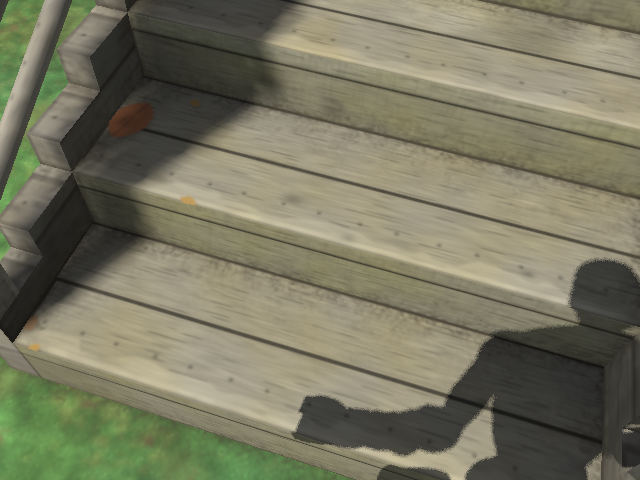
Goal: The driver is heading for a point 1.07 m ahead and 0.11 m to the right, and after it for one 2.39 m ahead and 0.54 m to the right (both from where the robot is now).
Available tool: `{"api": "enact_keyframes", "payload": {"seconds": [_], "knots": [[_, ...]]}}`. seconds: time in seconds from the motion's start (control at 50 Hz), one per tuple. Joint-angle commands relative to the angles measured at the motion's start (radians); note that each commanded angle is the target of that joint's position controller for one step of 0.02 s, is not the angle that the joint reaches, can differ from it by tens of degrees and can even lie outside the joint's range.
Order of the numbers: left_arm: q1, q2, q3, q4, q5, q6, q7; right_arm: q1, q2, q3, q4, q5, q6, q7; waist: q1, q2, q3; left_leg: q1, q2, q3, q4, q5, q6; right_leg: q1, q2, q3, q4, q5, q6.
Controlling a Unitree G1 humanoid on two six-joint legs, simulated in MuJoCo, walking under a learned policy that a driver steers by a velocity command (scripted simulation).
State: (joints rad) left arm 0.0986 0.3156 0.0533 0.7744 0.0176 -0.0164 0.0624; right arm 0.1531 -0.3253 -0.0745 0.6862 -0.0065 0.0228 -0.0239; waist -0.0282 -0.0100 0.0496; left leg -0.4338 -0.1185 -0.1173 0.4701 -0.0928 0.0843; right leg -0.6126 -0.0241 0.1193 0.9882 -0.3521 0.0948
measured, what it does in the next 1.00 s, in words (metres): walks ahead: right foot, then left foot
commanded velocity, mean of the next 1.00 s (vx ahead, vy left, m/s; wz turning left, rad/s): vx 0.29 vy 0.00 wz -0.05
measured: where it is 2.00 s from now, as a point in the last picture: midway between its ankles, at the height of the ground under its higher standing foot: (363, 396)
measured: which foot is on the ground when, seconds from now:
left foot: down 0.00-0.20, up 0.22-0.54, down 0.56-1.00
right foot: up 0.00-0.18, down 0.20-0.56, up 0.58-1.00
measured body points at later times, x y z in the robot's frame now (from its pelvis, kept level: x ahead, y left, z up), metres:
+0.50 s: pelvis +0.12 -0.02 +0.01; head +0.15 -0.04 +0.46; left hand +0.10 +0.26 -0.10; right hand +0.37 -0.22 -0.07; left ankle +0.18 +0.12 -0.71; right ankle +0.07 -0.17 -0.73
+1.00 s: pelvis +0.26 -0.04 +0.01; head +0.30 -0.06 +0.46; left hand +0.53 +0.13 -0.05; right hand +0.21 -0.31 -0.13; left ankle +0.18 +0.11 -0.73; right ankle +0.31 -0.19 -0.45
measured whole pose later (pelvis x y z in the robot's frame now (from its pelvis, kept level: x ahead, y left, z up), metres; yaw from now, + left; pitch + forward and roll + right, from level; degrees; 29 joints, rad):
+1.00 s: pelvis +0.26 -0.04 +0.01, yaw -8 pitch +2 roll +0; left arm 0.05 0.21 -0.01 0.53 -0.02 0.02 0.01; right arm 0.40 -0.26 -0.04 0.86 0.00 0.02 -0.10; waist -0.06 0.02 0.06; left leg 0.00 0.11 0.21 0.26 -0.28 -0.06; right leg -1.18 -0.12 0.02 1.99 -0.65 0.08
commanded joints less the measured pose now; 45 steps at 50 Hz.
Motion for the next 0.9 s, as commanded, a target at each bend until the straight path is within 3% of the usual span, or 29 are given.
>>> {"api": "enact_keyframes", "payload": {"seconds": [0.02, 0.08, 0.12, 0.14, 0.18, 0.2, 0.22, 0.24, 0.26, 0.3, 0.36, 0.38, 0.4, 0.44, 0.48, 0.52, 0.54, 0.56, 0.58, 0.6, 0.62, 0.64, 0.68, 0.72, 0.74, 0.8, 0.84, 0.86, 0.9], "knots": [[0.053, 0.085, 0.023, -0.035, 0.002, -0.011, -0.006, -0.052, -0.166, -0.042, -0.112, -0.006, 0.002, -0.009, 0.018, 0.138, -0.200, 0.175, 0.237, -0.314, -0.151, -0.124, 0.127, 0.030, 0.016, -0.010, -0.074, 0.044, 0.003], [0.032, 0.094, 0.024, -0.047, -0.002, -0.022, -0.014, -0.046, -0.166, -0.041, -0.119, 0.003, 0.004, -0.010, 0.004, 0.182, -0.194, 0.134, 0.209, -0.330, -0.175, -0.316, 0.112, 0.131, 0.034, -0.028, -0.222, 0.059, -0.003], [0.039, 0.097, 0.020, -0.046, -0.013, -0.038, -0.023, -0.029, -0.142, -0.031, -0.118, 0.002, -0.001, -0.008, -0.005, 0.207, -0.183, 0.133, 0.207, -0.333, -0.160, -0.345, 0.117, 0.201, 0.030, -0.046, -0.301, 0.029, -0.011], [0.038, 0.093, 0.017, -0.058, -0.017, -0.048, -0.029, -0.003, -0.133, -0.026, -0.110, 0.007, 0.002, -0.011, -0.006, 0.185, -0.188, 0.144, 0.206, -0.337, -0.140, -0.359, 0.117, 0.240, 0.032, -0.060, -0.365, 0.023, -0.020], [0.114, 0.078, 0.016, -0.035, -0.020, -0.064, -0.034, 0.013, -0.084, -0.006, -0.098, 0.008, -0.002, -0.015, 0.046, 0.138, -0.154, 0.048, 0.161, -0.321, -0.089, -0.462, 0.071, 0.425, 0.018, -0.087, -0.571, 0.085, -0.066], [0.154, 0.116, 0.019, -0.032, 0.007, -0.069, -0.031, 0.012, -0.036, 0.013, -0.101, 0.000, -0.011, -0.015, 0.061, 0.022, -0.153, -0.070, 0.104, -0.241, 0.081, -0.504, 0.012, 0.549, -0.123, 0.044, -0.639, 0.027, -0.126], [0.216, 0.203, 0.041, -0.016, 0.039, -0.066, -0.033, -0.030, -0.010, 0.020, -0.142, 0.001, -0.032, -0.011, 0.066, -0.199, -0.103, -0.259, -0.038, -0.020, 0.304, -0.495, -0.037, 0.573, -0.281, 0.344, -0.760, -0.190, -0.251], [0.223, 0.215, 0.053, -0.014, 0.035, -0.074, -0.041, -0.086, -0.088, 0.005, -0.170, 0.003, -0.057, -0.005, 0.085, -0.214, -0.024, -0.351, 0.035, -0.046, 0.452, -0.448, -0.049, 0.503, -0.380, 0.528, -0.829, -0.311, -0.343], [0.191, 0.177, 0.045, -0.025, 0.013, -0.078, -0.036, -0.073, -0.120, -0.007, -0.156, 0.010, -0.069, 0.003, 0.068, -0.166, 0.010, -0.367, 0.067, -0.056, 0.511, -0.371, -0.057, 0.498, -0.353, 0.471, -0.824, -0.312, -0.331], [0.180, 0.138, 0.036, -0.027, -0.015, -0.076, -0.027, -0.038, -0.103, -0.008, -0.121, 0.000, -0.076, 0.015, 0.056, -0.131, 0.004, -0.378, 0.094, -0.007, 0.535, -0.264, -0.085, 0.558, -0.263, 0.318, -0.816, -0.169, -0.266], [0.222, 0.116, 0.027, -0.015, -0.020, -0.074, -0.027, -0.093, -0.034, 0.013, -0.129, 0.000, -0.093, 0.027, 0.084, -0.114, -0.007, -0.294, 0.117, 0.092, 0.445, -0.137, -0.112, 0.543, -0.187, 0.133, -0.820, 0.117, -0.248], [0.202, 0.121, 0.029, -0.026, -0.007, -0.075, -0.034, -0.108, -0.019, 0.020, -0.142, -0.003, -0.094, 0.033, 0.080, -0.122, -0.029, -0.214, 0.110, 0.113, 0.361, -0.099, -0.110, 0.515, -0.157, 0.069, -0.796, 0.217, -0.243], [0.190, 0.113, 0.028, -0.015, -0.015, -0.077, -0.038, -0.132, 0.025, 0.032, -0.146, -0.011, -0.102, 0.039, 0.076, -0.112, -0.041, -0.124, 0.106, 0.126, 0.266, -0.077, -0.112, 0.476, -0.145, 0.034, -0.775, 0.346, -0.241], [0.221, 0.135, 0.034, -0.009, -0.023, -0.071, -0.051, -0.141, 0.034, 0.035, -0.149, -0.005, -0.107, 0.042, 0.079, -0.160, -0.068, -0.003, 0.068, 0.150, 0.163, -0.110, -0.116, 0.464, -0.151, 0.032, -0.730, 0.499, -0.245], [0.235, 0.152, 0.040, -0.012, -0.033, -0.067, -0.061, -0.125, -0.005, 0.025, -0.149, 0.005, -0.098, 0.038, 0.073, -0.194, -0.082, 0.061, 0.054, 0.152, 0.088, -0.116, -0.110, 0.476, -0.171, 0.064, -0.688, 0.533, -0.251], [0.215, 0.140, 0.035, -0.020, -0.043, -0.064, -0.061, -0.061, -0.032, 0.009, -0.133, 0.008, -0.095, 0.030, 0.018, -0.175, -0.095, 0.216, 0.060, 0.142, -0.081, -0.003, -0.081, 0.450, -0.165, 0.095, -0.640, 0.510, -0.227], [0.201, 0.113, 0.026, -0.027, -0.039, -0.069, -0.061, -0.007, -0.057, -0.002, -0.123, -0.004, -0.092, 0.020, -0.016, -0.158, -0.134, 0.353, 0.104, 0.107, -0.106, 0.050, -0.064, 0.406, -0.130, 0.079, -0.573, 0.522, -0.197], [0.162, 0.058, 0.007, -0.056, -0.023, -0.079, -0.060, 0.122, -0.104, -0.013, -0.112, -0.032, -0.090, 0.008, -0.084, -0.072, -0.241, 0.598, 0.249, -0.022, -0.044, 0.247, -0.020, 0.254, -0.074, 0.046, -0.379, 0.358, -0.152], [0.253, -0.043, -0.027, -0.070, -0.023, -0.093, -0.056, 0.214, -0.178, -0.026, -0.087, -0.052, -0.072, 0.003, -0.071, 0.212, -0.331, 0.828, 0.462, -0.259, -0.038, 0.458, 0.116, -0.031, 0.022, -0.052, -0.103, -0.106, -0.091], [0.292, 0.033, -0.008, -0.040, -0.053, -0.089, -0.050, 0.322, -0.168, -0.038, -0.029, -0.039, -0.067, 0.014, -0.093, 0.249, -0.338, 0.750, 0.540, -0.409, -0.112, 0.203, 0.217, -0.121, 0.007, -0.046, 0.145, -0.326, -0.065], [0.274, 0.091, 0.012, -0.028, -0.066, -0.071, -0.052, 0.316, -0.110, -0.023, -0.016, -0.022, -0.072, 0.027, -0.089, 0.145, -0.229, 0.662, 0.501, -0.374, -0.146, -0.083, 0.207, -0.203, -0.036, -0.027, 0.320, -0.292, -0.068], [0.220, 0.081, 0.012, -0.038, -0.055, -0.056, -0.051, 0.248, -0.071, -0.010, -0.018, -0.015, -0.074, 0.032, -0.068, 0.106, -0.139, 0.554, 0.457, -0.297, -0.185, -0.204, 0.173, -0.242, -0.057, -0.040, 0.372, -0.219, -0.073], [0.189, 0.042, 0.008, -0.050, -0.038, -0.029, -0.041, 0.097, -0.020, 0.007, -0.023, -0.022, -0.082, 0.033, 0.002, 0.139, -0.028, 0.324, 0.397, -0.137, -0.251, -0.013, 0.136, -0.175, -0.076, -0.046, 0.398, -0.134, -0.045], [0.161, 0.020, 0.005, -0.074, -0.033, -0.026, -0.030, 0.049, -0.030, 0.001, -0.016, -0.038, -0.091, 0.018, 0.024, 0.132, -0.024, 0.240, 0.378, 0.010, -0.264, 0.289, 0.132, -0.128, -0.070, -0.062, 0.433, -0.057, -0.021], [0.185, -0.003, 0.000, -0.075, -0.030, -0.020, -0.029, 0.044, -0.037, -0.002, -0.009, -0.042, -0.084, 0.011, 0.038, 0.146, -0.058, 0.240, 0.391, 0.048, -0.250, 0.392, 0.146, -0.113, -0.051, -0.100, 0.505, -0.079, -0.007], [0.117, -0.012, -0.005, -0.142, -0.028, 0.009, -0.018, 0.066, -0.072, -0.009, 0.009, -0.020, -0.067, -0.024, 0.036, 0.121, -0.048, 0.292, 0.451, 0.070, -0.253, 0.314, 0.158, -0.240, -0.072, -0.092, 0.624, -0.131, 0.011], [0.045, -0.047, -0.021, -0.198, -0.035, 0.022, -0.009, 0.161, -0.093, -0.016, 0.055, -0.004, -0.050, -0.059, -0.001, 0.126, -0.025, 0.453, 0.544, 0.010, -0.256, 0.309, 0.164, -0.488, -0.072, -0.077, 0.896, -0.245, 0.023], [0.025, -0.035, -0.019, -0.215, -0.041, 0.028, -0.003, 0.233, -0.060, -0.003, 0.081, 0.005, -0.052, -0.074, -0.031, 0.147, -0.034, 0.565, 0.587, -0.008, -0.252, 0.266, 0.165, -0.623, -0.073, -0.052, 1.052, -0.321, 0.023], [-0.055, -0.062, -0.036, -0.262, -0.046, 0.030, -0.010, 0.288, -0.054, 0.001, 0.121, 0.014, -0.045, -0.086, -0.045, 0.126, 0.007, 0.701, 0.575, 0.027, -0.242, 0.230, 0.117, -0.842, -0.087, -0.014, 1.187, -0.392, 0.002]]}}
Keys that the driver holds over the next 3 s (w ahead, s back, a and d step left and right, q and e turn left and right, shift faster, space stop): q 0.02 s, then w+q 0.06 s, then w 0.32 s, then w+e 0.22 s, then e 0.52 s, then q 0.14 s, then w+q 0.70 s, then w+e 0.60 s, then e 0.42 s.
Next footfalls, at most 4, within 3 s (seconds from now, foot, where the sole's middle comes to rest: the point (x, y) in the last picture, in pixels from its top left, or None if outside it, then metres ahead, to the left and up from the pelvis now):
0.20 right None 0.11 -0.16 -0.77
0.56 left None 0.22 0.12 -0.77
1.10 right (459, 423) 0.47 -0.26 -0.61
1.80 left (307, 381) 0.55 0.02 -0.61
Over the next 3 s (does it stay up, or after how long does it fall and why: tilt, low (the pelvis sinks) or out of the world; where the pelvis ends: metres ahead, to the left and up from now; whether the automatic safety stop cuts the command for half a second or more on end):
stays up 1.08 0.12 0.41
